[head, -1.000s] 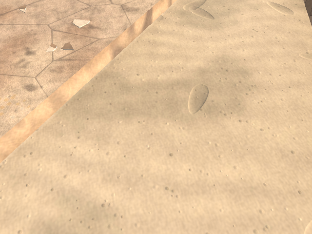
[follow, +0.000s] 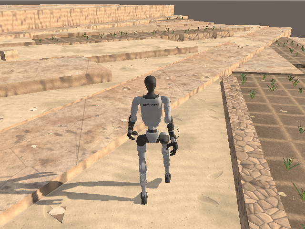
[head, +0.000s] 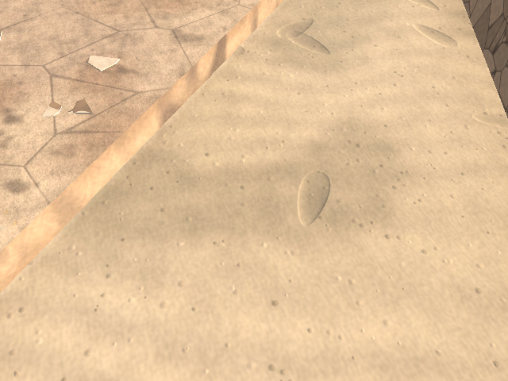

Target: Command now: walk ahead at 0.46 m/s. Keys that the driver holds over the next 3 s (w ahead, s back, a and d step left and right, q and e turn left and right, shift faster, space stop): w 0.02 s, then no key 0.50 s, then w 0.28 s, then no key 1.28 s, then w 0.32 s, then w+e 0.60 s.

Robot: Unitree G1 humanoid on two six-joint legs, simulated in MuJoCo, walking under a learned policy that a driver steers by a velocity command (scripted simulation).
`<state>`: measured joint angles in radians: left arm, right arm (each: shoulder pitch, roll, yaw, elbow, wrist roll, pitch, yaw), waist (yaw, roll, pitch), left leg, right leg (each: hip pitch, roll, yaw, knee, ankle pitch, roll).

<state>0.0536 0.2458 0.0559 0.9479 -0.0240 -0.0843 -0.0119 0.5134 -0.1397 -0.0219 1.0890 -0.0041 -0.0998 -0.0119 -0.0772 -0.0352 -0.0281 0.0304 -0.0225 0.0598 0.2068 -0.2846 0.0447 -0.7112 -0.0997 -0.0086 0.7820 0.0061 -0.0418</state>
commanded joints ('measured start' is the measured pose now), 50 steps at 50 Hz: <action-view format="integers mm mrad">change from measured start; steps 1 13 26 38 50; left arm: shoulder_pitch -190 73 50 55 232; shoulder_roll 11 91 52 28 75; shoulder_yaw -11 6 -21 5 -4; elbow -98 -26 37 10 72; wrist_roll -7 17 26 -1 32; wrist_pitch -13 -4 36 -13 11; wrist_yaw -16 -15 23 12 26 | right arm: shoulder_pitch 51 -65 -206 -223 -297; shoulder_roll -182 -162 -154 -243 -119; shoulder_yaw -35 -34 -53 -98 -71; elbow -32 -88 -129 -111 -138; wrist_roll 8 35 -20 33 20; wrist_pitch -5 3 108 17 22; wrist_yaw -13 -7 -41 -21 -19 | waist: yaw -2 115 23 69 75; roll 122 11 -27 185 -65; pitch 161 -189 20 45 29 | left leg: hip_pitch -61 -617 -161 -232 -680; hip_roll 229 71 101 261 102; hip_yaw -116 -147 -74 -307 -57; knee -117 1135 294 20 748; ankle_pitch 310 -255 120 -131 -22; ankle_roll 117 -70 -32 119 -39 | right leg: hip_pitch -20 768 236 281 639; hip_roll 38 -220 -36 91 -126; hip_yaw -45 298 98 -58 125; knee -152 -409 -555 -187 -478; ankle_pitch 70 455 -517 -383 457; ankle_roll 2 -273 -82 -46 -148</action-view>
